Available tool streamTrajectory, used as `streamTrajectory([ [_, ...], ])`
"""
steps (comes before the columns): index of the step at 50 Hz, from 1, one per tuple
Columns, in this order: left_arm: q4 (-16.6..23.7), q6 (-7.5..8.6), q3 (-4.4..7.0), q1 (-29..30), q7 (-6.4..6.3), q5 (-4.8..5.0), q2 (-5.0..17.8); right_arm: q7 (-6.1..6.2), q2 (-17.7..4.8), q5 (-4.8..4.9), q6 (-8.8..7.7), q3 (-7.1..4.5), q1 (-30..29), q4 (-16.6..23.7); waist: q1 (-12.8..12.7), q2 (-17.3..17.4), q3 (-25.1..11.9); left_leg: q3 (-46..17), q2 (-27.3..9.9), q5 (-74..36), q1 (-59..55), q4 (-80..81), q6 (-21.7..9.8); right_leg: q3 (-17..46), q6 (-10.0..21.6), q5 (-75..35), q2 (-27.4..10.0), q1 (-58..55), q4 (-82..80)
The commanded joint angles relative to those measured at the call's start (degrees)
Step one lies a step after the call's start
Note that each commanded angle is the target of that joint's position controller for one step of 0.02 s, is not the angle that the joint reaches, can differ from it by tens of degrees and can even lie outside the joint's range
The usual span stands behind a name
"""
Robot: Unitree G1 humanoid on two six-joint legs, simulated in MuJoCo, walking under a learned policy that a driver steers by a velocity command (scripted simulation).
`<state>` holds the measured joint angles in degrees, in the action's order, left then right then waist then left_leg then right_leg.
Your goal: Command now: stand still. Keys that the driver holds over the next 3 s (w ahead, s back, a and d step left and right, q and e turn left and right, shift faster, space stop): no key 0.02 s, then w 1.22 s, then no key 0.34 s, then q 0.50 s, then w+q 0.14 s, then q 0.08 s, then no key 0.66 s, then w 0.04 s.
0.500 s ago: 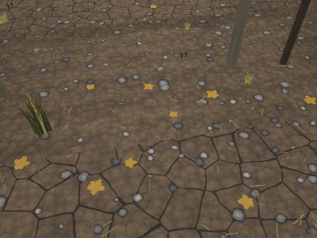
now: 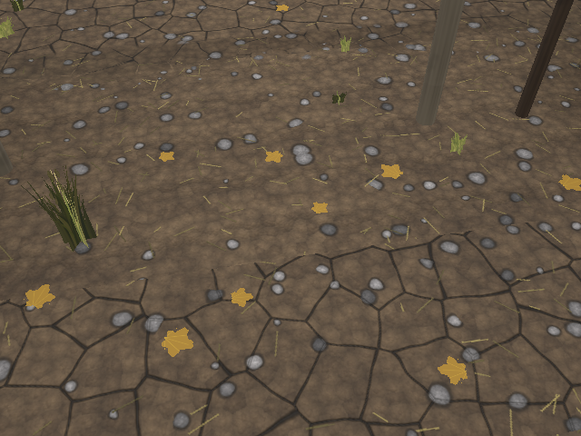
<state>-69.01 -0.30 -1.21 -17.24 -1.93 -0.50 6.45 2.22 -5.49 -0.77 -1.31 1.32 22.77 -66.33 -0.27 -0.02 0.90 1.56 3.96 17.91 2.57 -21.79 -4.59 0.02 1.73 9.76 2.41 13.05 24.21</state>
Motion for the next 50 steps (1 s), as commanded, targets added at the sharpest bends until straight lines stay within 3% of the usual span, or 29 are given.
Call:
streamTrajectory([
  [1, -0.04, 0.09, 0.33, -4.10, -0.12, 0.03, 3.30, 0.11, -3.56, 0.01, -0.10, -0.43, 6.21, -0.30, 0.00, 0.81, 4.83, -7.04, -9.53, -13.66, 7.49, 5.09, 0.55, 6.54, 1.59, -6.89, -6.60, -2.73, -1.96],
  [4, 1.02, -0.12, 0.74, -2.45, 0.01, -0.41, 3.91, 0.03, -6.07, -0.44, 0.31, -1.58, 8.59, -0.66, 1.61, 3.40, 6.01, -10.24, -9.52, 8.39, 7.66, 8.23, -1.98, 2.86, 2.14, 6.03, -2.57, 2.13, 4.00],
  [6, 3.95, -0.12, 1.43, 1.90, 0.65, -1.53, 5.09, 0.00, -8.57, -0.33, 0.84, -2.81, 10.96, -0.51, 3.76, 6.86, 11.33, -18.93, -15.76, 24.76, 6.70, 12.94, -6.86, -2.34, 2.52, 14.75, 0.02, 14.41, 12.97],
  [7, 5.67, 0.13, 1.50, 4.37, 0.96, -2.03, 4.92, -0.07, -8.59, -0.43, 0.78, -3.12, 11.95, -0.57, 4.74, 6.97, 14.21, -22.65, -19.49, 26.08, 6.33, 14.62, -9.15, -3.48, 2.55, 14.78, -1.85, 19.36, 17.24],
  [9, 8.37, 1.04, 1.94, 7.85, 1.44, -2.00, 5.12, -0.20, -8.51, -1.16, 0.09, -3.50, 14.05, -0.97, 5.00, 4.16, 15.90, -24.95, -21.97, 19.94, 2.26, 15.21, -11.42, -2.68, 2.40, 14.57, -4.38, 28.00, 24.10],
  [11, 9.60, 2.14, 2.56, 8.46, 1.73, -1.73, 5.61, -0.31, -8.67, -1.16, -0.95, -3.66, 14.66, -0.99, 4.35, 2.53, 14.26, -22.18, -20.94, 9.46, -2.60, 13.61, -11.43, -2.25, 1.92, 12.98, -5.29, 31.39, 26.33],
  [17, 13.78, 2.94, 3.21, 12.57, 2.74, -0.34, 5.27, -0.17, -9.66, -1.01, -2.30, -3.36, 13.86, -0.35, 2.71, 5.72, 9.62, -11.66, -17.19, -19.37, 0.66, 6.50, -8.45, -6.34, 2.67, 7.73, -1.84, 19.43, 18.34],
  [19, 11.57, 3.12, 3.84, 4.66, 2.47, 0.41, 5.89, -0.49, -10.92, -0.68, -2.63, -3.39, 9.72, 1.12, -2.04, 6.44, 6.97, -7.68, -14.89, -29.13, 8.73, 0.26, -6.16, -8.30, 3.56, 3.89, 1.62, 2.37, 12.30],
  [20, 8.64, 3.21, 4.77, -3.24, 1.98, 0.51, 7.38, -0.81, -11.50, -0.30, -2.96, -3.33, 8.95, 1.46, -5.55, 4.36, 3.15, -4.73, -12.41, -33.45, 12.10, -8.62, -4.68, -8.54, 4.07, 2.26, 3.14, -9.14, 9.09],
  [21, 6.84, 3.72, 6.23, -11.07, 1.59, -0.11, 11.48, -1.31, -11.07, 0.17, -3.57, -3.09, 9.13, 1.93, -8.87, 0.63, -1.79, -1.28, -9.42, -29.88, 18.41, -21.71, -2.63, -0.74, 5.97, 5.31, -2.73, -20.69, 5.51],
  [22, 7.15, 4.06, 7.44, -18.25, 1.35, -1.36, 17.75, -1.98, -5.28, 0.95, -3.75, -1.83, 12.59, 3.79, -8.69, -10.05, -10.80, 2.42, -2.97, 0.57, 28.67, -44.48, 0.05, 28.90, 11.65, 22.95, -22.07, -30.15, -4.41],
  [23, 7.30, 3.18, 7.28, -15.57, 1.81, -0.17, 17.21, -2.35, -9.20, -0.24, -3.56, -3.24, 8.66, 4.53, -8.31, -7.19, -8.62, -3.55, -0.98, 9.82, 33.83, -52.60, -0.81, 43.30, 15.01, 29.70, -25.01, -23.53, -13.80],
  [24, 8.85, 2.96, 6.99, -8.04, 1.84, -0.15, 16.35, -2.51, -9.67, -0.22, -3.30, -3.53, 4.61, 6.67, -4.69, -5.24, -0.27, -4.09, -4.61, 5.88, 37.44, -54.93, -1.42, 37.16, 14.71, 30.72, -24.68, -16.95, -13.25],
  [25, 10.09, 3.56, 6.34, -3.40, 2.27, -0.10, 13.28, -2.55, -8.65, -0.62, -3.32, -3.37, 1.44, 7.43, -3.63, -1.53, 4.25, -4.14, -6.95, 1.22, 36.24, -52.08, -1.38, 29.53, 13.69, 20.86, -22.47, -9.42, -13.56],
  [26, 10.55, 4.24, 5.72, -0.66, 2.32, -0.26, 11.08, -2.28, -7.38, -0.57, -2.96, -3.45, 1.70, 7.31, -0.93, -0.23, 5.69, -4.70, -8.81, -1.75, 31.60, -46.66, -1.04, 22.24, 11.64, 10.60, -19.43, -3.85, -14.05],
  [28, 9.51, 5.35, 4.48, -2.17, 1.89, -0.48, 7.38, -2.12, -6.31, -1.34, -1.44, -3.57, 4.41, 6.65, 1.91, -2.56, 4.78, -4.38, -9.63, -1.81, 24.69, -40.32, -0.01, 13.55, 9.98, -2.07, -15.82, 0.44, -14.47],
  [30, 8.94, 6.23, 4.40, -4.52, 1.62, -0.36, 8.09, -2.17, -6.27, -1.03, -0.27, -3.73, 2.51, 7.54, 2.68, -3.41, 3.84, -2.80, -8.82, -3.20, 23.76, -35.85, 0.67, 9.53, 10.07, -9.55, -14.46, -0.43, -15.04],
  [31, 8.93, 6.34, 4.48, -5.00, 1.50, -0.03, 9.14, -2.48, -7.48, -0.66, -0.04, -4.00, -1.76, 9.24, 2.45, -3.84, 4.66, -1.97, -8.69, -5.10, 25.63, -32.77, 0.96, 8.57, 9.77, -9.60, -13.86, -1.24, -16.01],
  [33, 9.04, 6.17, 4.46, -6.12, 1.31, 0.12, 9.92, -3.11, -8.28, -1.17, 0.30, -4.18, -7.84, 11.75, 1.61, -3.04, 4.86, 0.00, -7.43, -9.03, 26.02, -26.68, 1.62, 5.62, 9.39, -14.06, -12.50, -2.44, -16.49],
  [35, 8.63, 5.73, 4.33, -8.51, 1.57, -0.36, 9.04, -3.64, -7.49, -1.29, 0.65, -3.89, -10.33, 12.64, 1.05, -3.83, 3.61, 0.82, -7.05, -12.02, 25.51, -25.15, 1.91, 3.63, 9.02, -18.05, -12.48, -4.37, -15.23],
  [36, 8.30, 6.00, 4.51, -10.15, 1.77, -1.32, 9.63, -4.00, -8.36, -1.61, 0.81, -4.35, -8.24, 11.23, 0.97, -4.68, 1.71, 1.26, -6.85, -16.87, 25.07, -31.29, 1.27, 3.53, 9.86, -19.66, -13.61, -5.61, -12.40],
  [40, 8.75, 5.48, 4.54, -13.90, 1.80, -1.73, 9.38, -4.72, -10.37, -2.26, 0.41, -5.16, -15.16, 13.34, -1.25, -3.16, 5.07, 0.24, -8.24, -14.52, 34.30, -32.16, 0.49, 6.39, 12.40, -17.38, -16.13, -11.25, -9.07],
  [41, 8.03, 5.80, 4.57, -16.82, 1.53, -2.01, 9.55, -4.70, -10.37, -1.55, 0.03, -5.65, -19.92, 14.80, -3.44, -3.89, 6.68, -0.77, -9.01, -17.09, 42.30, -30.34, 0.35, 8.02, 13.62, -12.89, -15.87, -17.28, -8.66],
  [42, 5.47, 6.51, 4.95, -22.75, 0.54, -2.21, 10.11, -4.36, -12.10, -1.43, -0.72, -6.51, -27.47, 17.99, -6.62, -4.24, 9.14, -6.16, -11.07, -16.33, 56.41, -29.57, 0.73, 13.17, 14.06, -9.99, -19.42, -29.57, -7.02],
  [44, 4.67, 7.61, 5.46, -25.94, -0.74, -2.09, 11.47, -4.25, -12.91, -0.90, -2.18, -7.14, -32.64, 20.90, -8.37, -2.19, 10.52, -9.14, -11.40, -11.82, 67.81, -26.00, 2.43, 15.62, 14.55, -9.21, -21.15, -39.25, -6.01],
  [45, 4.72, 8.28, 5.60, -24.69, -0.84, -2.24, 11.68, -4.28, -12.89, -0.64, -2.66, -7.29, -33.14, 21.66, -7.57, -2.22, 10.99, -9.27, -11.72, -12.61, 67.15, -23.91, 2.87, 14.78, 14.23, -10.11, -21.00, -38.09, -5.56],
  [46, 6.50, 8.94, 5.23, -18.63, -1.03, -2.27, 10.61, -5.04, -12.28, -0.47, -2.81, -6.94, -33.00, 22.55, -5.03, -0.02, 11.72, -7.58, -12.06, -23.16, 57.29, -15.03, 3.57, 9.97, 12.19, -5.65, -16.46, -26.91, -4.73],
  [48, 8.63, 9.67, 4.05, -12.49, -0.90, -1.10, 8.00, -7.10, -8.22, -0.96, -2.71, -5.67, -30.68, 21.76, -4.47, 1.02, 7.29, -2.45, -10.41, -43.50, 33.54, -8.41, 1.54, 4.59, 8.92, 1.82, -12.03, -8.25, -2.66],
  [50, 9.37, 9.69, 3.82, -11.33, -0.63, -0.48, 8.41, -8.35, -7.15, -0.20, -2.17, -5.05, -29.09, 20.73, -5.08, 0.96, 7.22, 0.01, -9.06, -50.58, 21.35, -6.60, 0.37, 2.72, 7.25, 5.98, -10.30, 0.78, -1.65],
])
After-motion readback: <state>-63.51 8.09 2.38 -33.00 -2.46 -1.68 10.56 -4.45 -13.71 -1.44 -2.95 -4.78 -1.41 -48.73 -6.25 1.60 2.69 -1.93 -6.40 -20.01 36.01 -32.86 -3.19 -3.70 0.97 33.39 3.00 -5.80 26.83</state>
